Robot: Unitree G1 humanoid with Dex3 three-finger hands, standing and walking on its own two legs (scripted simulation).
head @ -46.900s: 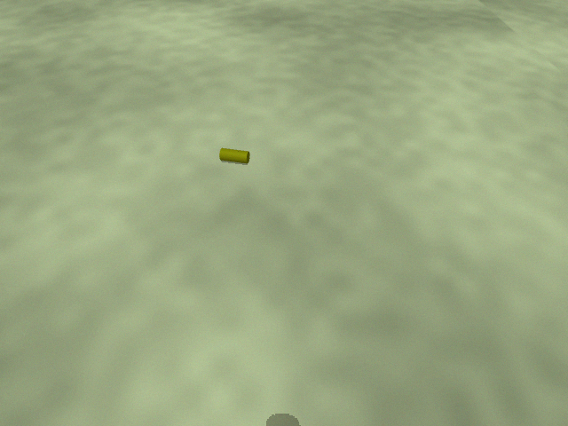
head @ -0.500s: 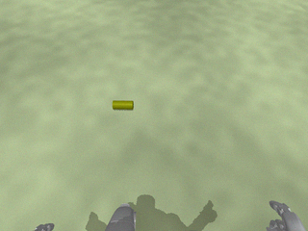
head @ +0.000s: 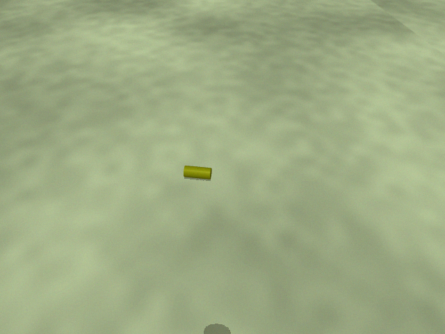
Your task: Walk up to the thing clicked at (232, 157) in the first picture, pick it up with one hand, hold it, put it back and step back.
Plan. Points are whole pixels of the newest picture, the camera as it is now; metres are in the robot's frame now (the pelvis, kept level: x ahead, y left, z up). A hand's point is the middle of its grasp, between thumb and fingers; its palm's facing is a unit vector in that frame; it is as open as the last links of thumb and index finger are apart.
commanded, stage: step back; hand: left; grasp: from above
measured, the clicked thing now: (197, 172) +1.10 +0.22 -0.73
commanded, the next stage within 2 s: stand in 0.66 s
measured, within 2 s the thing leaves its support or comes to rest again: neither
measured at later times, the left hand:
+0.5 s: hand out of the picture +0.11 +0.26 -0.15, palm faces +0.06 -0.91 -0.40, open 7.4 cm
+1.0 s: hand out of the picture +0.12 +0.26 -0.14, palm faces +0.00 -0.94 -0.33, open 7.4 cm
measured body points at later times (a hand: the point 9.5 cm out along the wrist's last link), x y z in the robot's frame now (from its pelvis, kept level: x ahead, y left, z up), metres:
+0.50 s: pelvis +0.05 -0.02 -0.01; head +0.09 -0.02 +0.44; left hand +0.10 +0.30 -0.13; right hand +0.15 -0.32 -0.14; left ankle +0.08 +0.13 -0.73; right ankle +0.06 -0.12 -0.73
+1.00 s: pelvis +0.05 +0.01 +0.01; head +0.05 +0.01 +0.46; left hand +0.12 +0.31 -0.12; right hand +0.17 -0.29 -0.11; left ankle +0.08 +0.13 -0.73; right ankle +0.06 -0.12 -0.73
